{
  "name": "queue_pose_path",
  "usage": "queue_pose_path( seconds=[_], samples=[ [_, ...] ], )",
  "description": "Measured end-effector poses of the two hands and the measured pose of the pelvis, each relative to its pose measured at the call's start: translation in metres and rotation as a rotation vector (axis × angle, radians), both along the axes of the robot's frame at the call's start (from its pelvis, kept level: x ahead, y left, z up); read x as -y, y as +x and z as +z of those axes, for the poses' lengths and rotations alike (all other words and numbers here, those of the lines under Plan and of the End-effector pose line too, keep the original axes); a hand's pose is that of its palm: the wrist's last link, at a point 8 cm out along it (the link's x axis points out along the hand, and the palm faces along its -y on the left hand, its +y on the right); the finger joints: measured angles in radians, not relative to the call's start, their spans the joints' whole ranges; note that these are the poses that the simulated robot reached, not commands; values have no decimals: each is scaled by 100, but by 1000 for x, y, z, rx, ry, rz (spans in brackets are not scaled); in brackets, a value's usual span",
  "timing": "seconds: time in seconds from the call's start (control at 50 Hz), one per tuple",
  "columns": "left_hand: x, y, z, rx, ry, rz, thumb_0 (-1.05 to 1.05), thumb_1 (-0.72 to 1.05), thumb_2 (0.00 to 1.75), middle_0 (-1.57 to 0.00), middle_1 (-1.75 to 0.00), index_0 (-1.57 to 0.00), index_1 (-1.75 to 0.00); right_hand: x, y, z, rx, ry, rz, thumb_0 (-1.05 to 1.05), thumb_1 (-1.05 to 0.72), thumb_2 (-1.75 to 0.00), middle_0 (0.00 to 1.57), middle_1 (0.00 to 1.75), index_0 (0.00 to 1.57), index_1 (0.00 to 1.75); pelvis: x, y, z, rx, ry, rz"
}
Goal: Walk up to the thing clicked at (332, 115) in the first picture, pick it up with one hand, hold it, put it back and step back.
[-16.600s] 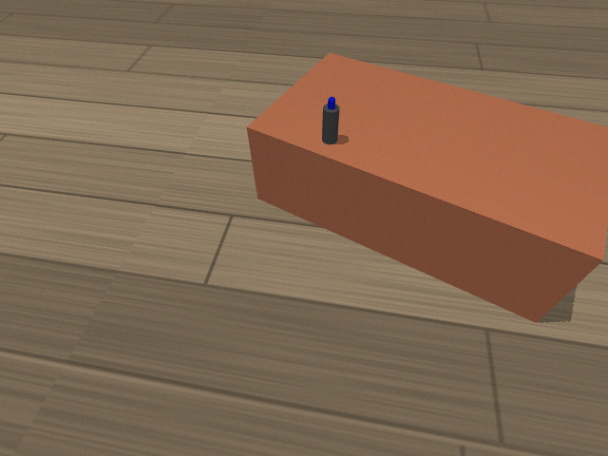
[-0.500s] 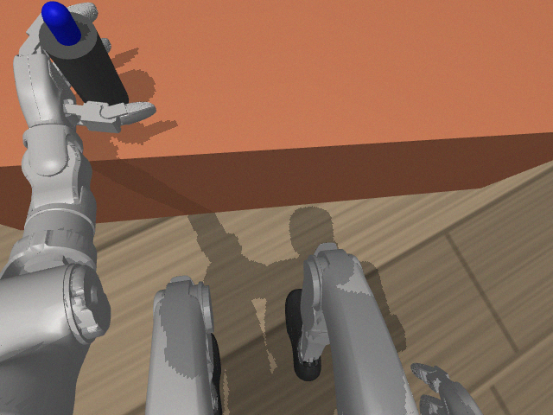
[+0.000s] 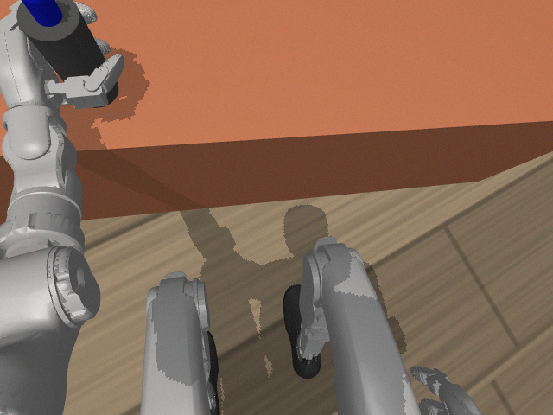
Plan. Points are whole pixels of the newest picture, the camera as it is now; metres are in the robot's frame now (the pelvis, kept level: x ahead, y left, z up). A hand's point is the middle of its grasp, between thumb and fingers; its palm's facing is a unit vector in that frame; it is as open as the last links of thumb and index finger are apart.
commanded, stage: settle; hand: left
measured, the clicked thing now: (69, 47) +0.56 +0.17 +0.03
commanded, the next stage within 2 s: lift in 1.00 s
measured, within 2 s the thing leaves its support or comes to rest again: leaves its support in 0.44 s
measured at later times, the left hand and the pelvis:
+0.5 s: hand (76, 57) +0.55 +0.17 +0.03, palm faces +0.08 -1.00 -0.03, open 7.6 cm; pelvis +0.00 +0.00 +0.03, yaw +0 degrees
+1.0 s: hand (51, 8) +0.55 +0.16 +0.09, palm faces +0.07 -1.00 -0.03, open 7.7 cm; pelvis +0.02 +0.00 +0.08, yaw +0 degrees
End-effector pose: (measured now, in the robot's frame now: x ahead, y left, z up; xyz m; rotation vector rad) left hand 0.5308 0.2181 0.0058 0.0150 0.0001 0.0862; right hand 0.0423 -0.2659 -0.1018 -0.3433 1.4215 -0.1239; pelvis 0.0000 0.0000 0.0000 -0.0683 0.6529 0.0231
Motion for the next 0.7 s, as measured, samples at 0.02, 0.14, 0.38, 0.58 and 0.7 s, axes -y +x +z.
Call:
queue_pose_path(
  seconds=[0.02,0.14,0.38,0.58,0.7],
  samples=[
    [0,0,0,1,-2,0,-4,-3,91,-84,-99,-88,-98,0,0,0,0,0,0,0,-89,-89,20,30,20,30,0,0,-1,0,0,0],
    [-1,1,0,8,-3,-4,-5,-6,95,-84,-102,-87,-102,0,-3,-3,-1,-2,1,0,-89,-89,20,30,20,30,0,-2,-5,2,-2,1],
    [1,-6,3,-42,25,-10,-4,-6,98,-81,-107,-85,-107,-3,-9,6,-1,1,-41,0,-90,-90,20,30,20,30,0,-2,6,9,-2,-2],
    [-1,-6,45,-53,5,4,-4,-8,101,-81,-109,-85,-109,-5,2,39,23,-4,-46,0,-90,-90,20,30,20,30,-1,5,42,27,1,-3],
    [-1,-1,68,-50,5,1,-3,-9,103,-81,-110,-85,-111,-2,10,58,57,-14,-37,0,-90,-90,20,30,20,30,-2,9,58,35,0,-5]
  ],
)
